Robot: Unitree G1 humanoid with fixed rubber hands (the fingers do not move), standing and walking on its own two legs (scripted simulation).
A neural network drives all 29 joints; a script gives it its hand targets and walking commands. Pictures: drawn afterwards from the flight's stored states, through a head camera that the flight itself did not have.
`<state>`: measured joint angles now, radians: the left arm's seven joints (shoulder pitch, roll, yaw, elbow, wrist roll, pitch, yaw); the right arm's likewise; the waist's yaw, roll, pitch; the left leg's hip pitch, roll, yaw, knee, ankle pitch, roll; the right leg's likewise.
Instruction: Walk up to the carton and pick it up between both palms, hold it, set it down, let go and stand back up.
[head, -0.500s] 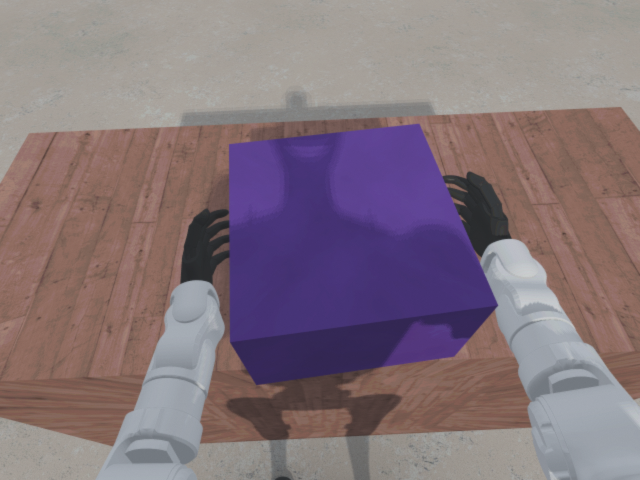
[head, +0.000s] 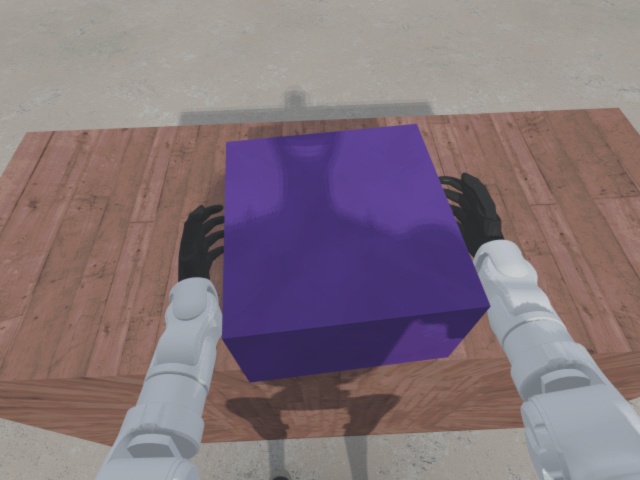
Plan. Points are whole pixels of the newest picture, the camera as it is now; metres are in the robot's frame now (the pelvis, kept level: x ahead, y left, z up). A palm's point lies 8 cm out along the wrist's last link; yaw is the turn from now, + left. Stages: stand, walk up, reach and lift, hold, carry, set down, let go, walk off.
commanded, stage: reach and lift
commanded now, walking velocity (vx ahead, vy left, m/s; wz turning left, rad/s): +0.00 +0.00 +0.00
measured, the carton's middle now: (336, 248) +0.41 +0.02 +0.01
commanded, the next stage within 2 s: none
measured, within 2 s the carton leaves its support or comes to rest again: leaves its support in 0.96 s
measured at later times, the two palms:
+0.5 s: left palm (196, 269) +0.35 +0.19 +0.04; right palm (479, 233) +0.42 -0.17 +0.05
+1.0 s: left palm (182, 276) +0.34 +0.20 +0.05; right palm (475, 240) +0.40 -0.16 +0.06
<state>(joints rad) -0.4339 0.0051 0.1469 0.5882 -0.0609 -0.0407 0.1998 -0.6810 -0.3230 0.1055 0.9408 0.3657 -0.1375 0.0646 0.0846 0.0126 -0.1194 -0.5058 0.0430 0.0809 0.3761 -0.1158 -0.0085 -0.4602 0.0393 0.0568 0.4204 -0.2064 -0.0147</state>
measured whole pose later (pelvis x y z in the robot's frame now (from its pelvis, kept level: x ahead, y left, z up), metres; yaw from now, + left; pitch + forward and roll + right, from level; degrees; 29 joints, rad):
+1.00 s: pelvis +0.00 +0.01 +0.00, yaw +0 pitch +14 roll -1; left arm -0.38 -0.02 0.18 0.57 0.00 0.02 0.19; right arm -0.61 -0.29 0.10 0.91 0.24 -0.08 0.02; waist 0.08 0.02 -0.21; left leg -0.50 0.05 0.08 0.38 -0.12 0.00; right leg -0.41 0.05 0.05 0.33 -0.16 -0.01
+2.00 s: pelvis -0.02 +0.02 +0.01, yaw +0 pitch +4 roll -2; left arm -0.55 0.09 0.17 0.45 0.02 0.43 0.11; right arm -0.64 -0.23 0.02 0.76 0.24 0.22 -0.10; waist 0.03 -0.02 -0.20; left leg -0.33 0.05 0.08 0.38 -0.11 0.01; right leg -0.22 0.04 0.05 0.29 -0.13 0.00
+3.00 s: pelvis -0.03 +0.02 +0.01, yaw +0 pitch +2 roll -2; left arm -0.57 0.09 0.21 0.39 0.05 0.54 0.06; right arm -0.67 -0.22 0.00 0.69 0.24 0.34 -0.12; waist 0.02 -0.01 -0.17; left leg -0.30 0.05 0.08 0.38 -0.11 0.01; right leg -0.19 0.04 0.05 0.29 -0.13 0.01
